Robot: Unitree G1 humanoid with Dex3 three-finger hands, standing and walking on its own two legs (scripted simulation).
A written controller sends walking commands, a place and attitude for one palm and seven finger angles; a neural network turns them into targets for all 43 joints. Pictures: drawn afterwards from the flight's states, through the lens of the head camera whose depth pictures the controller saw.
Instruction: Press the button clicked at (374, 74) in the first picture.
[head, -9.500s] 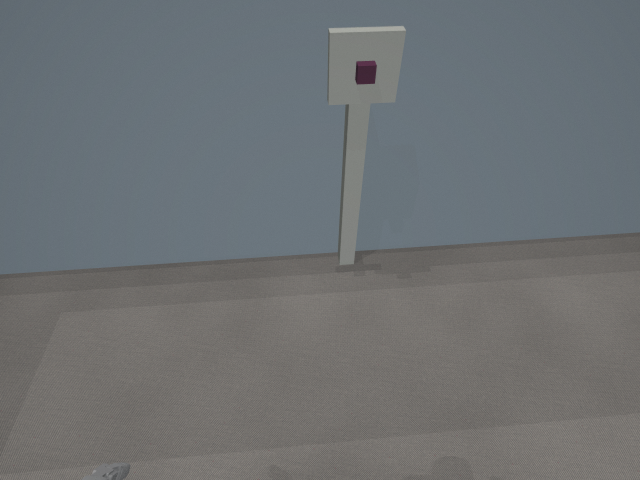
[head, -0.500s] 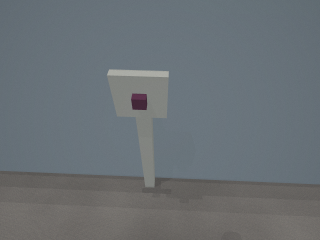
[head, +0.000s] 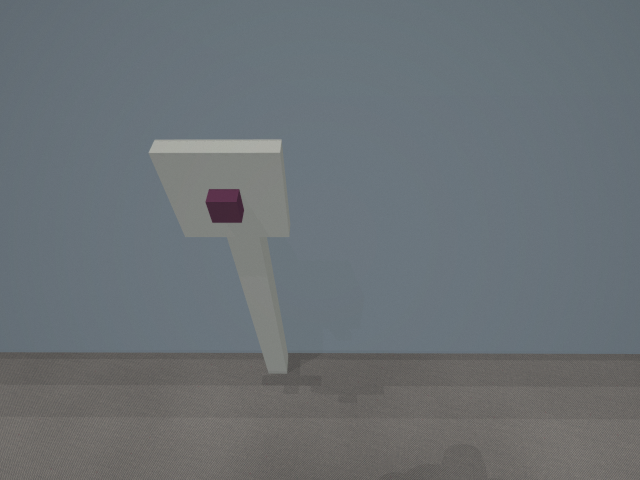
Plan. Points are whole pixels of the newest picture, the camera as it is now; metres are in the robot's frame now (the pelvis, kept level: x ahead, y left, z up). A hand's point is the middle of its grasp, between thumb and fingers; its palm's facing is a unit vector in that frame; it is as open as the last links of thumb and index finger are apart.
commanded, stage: come to a stop and stand still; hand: left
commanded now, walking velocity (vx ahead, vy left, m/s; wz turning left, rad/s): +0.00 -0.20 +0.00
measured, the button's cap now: (225, 204) +0.48 +0.17 +0.05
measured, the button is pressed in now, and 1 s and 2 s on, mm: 0 0 0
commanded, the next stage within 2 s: look again from close up in 1.78 s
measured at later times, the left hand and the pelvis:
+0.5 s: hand out of the picture +0.01 +0.15 -0.17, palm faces +0.08 -0.98 -0.20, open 7.3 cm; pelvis +0.00 -0.02 +0.00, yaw +2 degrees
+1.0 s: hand out of the picture +0.04 +0.22 -0.16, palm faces +0.00 -0.98 -0.22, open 7.4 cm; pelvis +0.01 +0.04 +0.01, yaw +0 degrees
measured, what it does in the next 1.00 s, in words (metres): steps on the spot: left foot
